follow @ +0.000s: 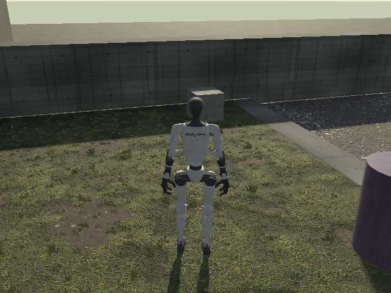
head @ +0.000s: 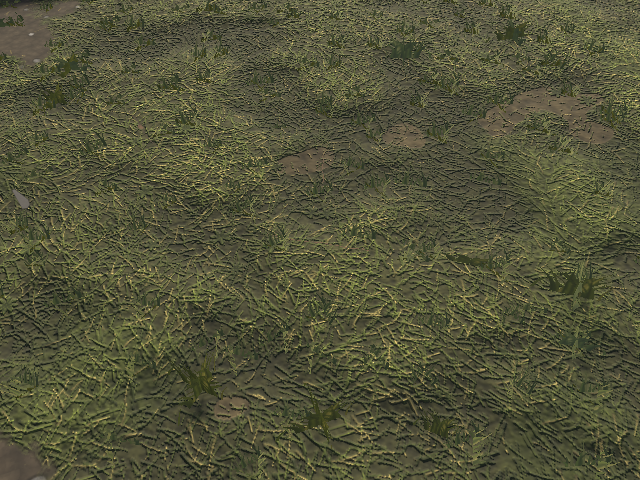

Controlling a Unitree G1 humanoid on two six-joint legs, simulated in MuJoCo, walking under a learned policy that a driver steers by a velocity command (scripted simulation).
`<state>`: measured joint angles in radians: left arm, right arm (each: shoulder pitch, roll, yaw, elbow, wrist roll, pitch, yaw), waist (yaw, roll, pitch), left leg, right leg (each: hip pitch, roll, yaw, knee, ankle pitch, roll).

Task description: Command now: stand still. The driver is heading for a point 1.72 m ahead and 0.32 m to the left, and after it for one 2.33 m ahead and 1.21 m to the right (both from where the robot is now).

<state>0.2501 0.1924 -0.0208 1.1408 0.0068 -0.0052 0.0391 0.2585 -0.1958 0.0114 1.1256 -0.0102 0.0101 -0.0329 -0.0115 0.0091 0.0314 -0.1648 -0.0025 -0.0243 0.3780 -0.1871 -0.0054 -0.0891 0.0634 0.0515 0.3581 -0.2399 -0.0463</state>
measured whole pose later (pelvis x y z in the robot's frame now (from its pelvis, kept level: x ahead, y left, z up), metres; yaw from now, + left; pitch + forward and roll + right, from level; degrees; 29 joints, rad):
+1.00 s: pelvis +0.40 +0.04 -0.01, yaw +1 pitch -1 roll -1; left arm 0.29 0.22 0.05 1.05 0.01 -0.09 0.00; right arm 0.27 -0.20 -0.04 1.00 -0.03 -0.07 0.01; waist 0.00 0.02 0.06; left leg -0.45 0.05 -0.01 1.18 -0.29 0.08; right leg -0.20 0.10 -0.12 0.38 -0.18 -0.13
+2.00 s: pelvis +0.96 +0.05 -0.02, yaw +3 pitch +0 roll +0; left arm 0.08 0.19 0.05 0.89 0.04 -0.08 -0.01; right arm 0.42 -0.18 -0.04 1.05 0.00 -0.07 -0.01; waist -0.05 0.02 0.06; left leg -0.21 -0.02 0.00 1.05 -0.41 0.09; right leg -0.38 0.01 -0.13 0.54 -0.17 -0.09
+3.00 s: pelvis +1.47 +0.21 -0.02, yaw +33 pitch +2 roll +0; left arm 0.02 0.23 0.02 0.73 0.03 -0.05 -0.03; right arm 0.46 -0.26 -0.06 0.93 -0.02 -0.07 -0.01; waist -0.09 -0.02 0.04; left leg 0.12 -0.12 -0.15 0.27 -0.39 0.11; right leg -0.53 -0.01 -0.04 0.55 -0.08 -0.04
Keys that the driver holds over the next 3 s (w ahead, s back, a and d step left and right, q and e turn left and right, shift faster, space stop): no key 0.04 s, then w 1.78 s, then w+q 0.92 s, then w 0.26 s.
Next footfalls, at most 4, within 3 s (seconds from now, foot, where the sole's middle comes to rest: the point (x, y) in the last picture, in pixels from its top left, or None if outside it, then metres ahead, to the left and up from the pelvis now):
0.82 right None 0.46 0.00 -0.78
1.36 left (266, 373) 0.78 0.16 -0.78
1.92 right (337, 271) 1.08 -0.02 -0.78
2.48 left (261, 210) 1.31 0.20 -0.78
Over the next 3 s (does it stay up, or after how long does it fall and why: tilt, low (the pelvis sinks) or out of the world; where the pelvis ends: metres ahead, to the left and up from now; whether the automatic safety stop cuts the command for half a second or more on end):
stays up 1.47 0.21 -0.02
